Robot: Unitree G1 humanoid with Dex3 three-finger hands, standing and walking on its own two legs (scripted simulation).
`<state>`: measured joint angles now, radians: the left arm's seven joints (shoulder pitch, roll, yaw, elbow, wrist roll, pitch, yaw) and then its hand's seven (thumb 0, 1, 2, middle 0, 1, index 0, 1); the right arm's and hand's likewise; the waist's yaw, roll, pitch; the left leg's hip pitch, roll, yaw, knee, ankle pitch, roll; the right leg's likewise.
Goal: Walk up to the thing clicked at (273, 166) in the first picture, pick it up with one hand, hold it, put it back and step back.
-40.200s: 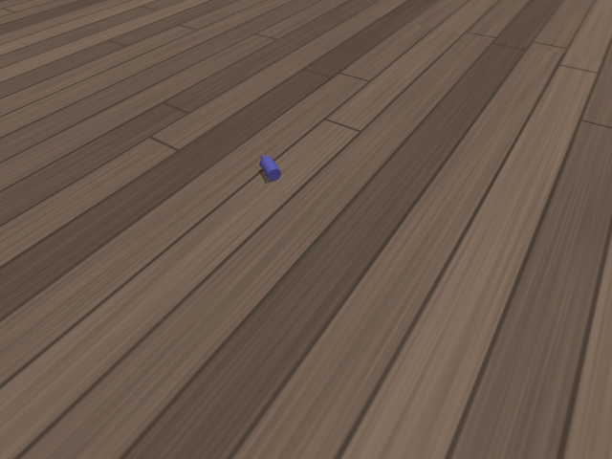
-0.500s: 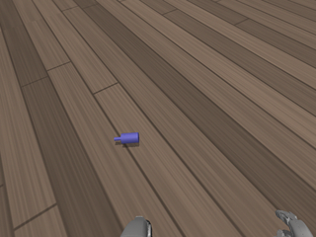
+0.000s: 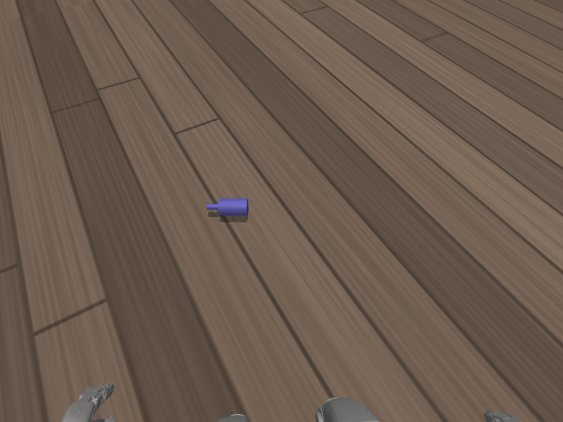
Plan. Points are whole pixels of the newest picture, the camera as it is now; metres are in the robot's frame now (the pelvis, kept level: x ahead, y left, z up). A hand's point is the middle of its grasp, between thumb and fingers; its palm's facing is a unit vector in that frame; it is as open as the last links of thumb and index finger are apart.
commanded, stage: step back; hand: left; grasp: from above
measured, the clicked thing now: (227, 206) +0.99 +0.24 -0.73
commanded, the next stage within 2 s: stand in 1.30 s
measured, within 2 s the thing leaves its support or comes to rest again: neither
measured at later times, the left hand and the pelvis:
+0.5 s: hand out of the picture -0.07 +0.27 -0.14, palm faces +0.03 -0.91 -0.41, open 7.3 cm; pelvis -0.12 -0.01 +0.00, yaw +1 degrees
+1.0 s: hand out of the picture -0.04 +0.26 -0.15, palm faces +0.06 -0.93 -0.37, open 7.3 cm; pelvis -0.08 -0.01 +0.00, yaw +3 degrees
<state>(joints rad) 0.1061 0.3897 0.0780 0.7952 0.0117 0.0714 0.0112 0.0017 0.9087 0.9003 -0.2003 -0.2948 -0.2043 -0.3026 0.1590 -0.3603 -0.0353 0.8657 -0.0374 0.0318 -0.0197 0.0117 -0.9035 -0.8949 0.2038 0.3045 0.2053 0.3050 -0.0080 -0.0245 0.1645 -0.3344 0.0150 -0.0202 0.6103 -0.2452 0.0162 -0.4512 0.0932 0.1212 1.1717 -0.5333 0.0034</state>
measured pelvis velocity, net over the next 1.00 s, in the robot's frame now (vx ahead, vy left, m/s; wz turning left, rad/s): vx -0.08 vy -0.01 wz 0.04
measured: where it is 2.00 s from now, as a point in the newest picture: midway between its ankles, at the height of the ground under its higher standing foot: outside the picture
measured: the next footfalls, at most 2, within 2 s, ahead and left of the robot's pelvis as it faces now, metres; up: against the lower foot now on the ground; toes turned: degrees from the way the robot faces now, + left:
right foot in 0.12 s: -0.05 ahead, -0.14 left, +0.00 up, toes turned +0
left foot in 0.42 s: -0.06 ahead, +0.10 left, +0.00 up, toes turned -1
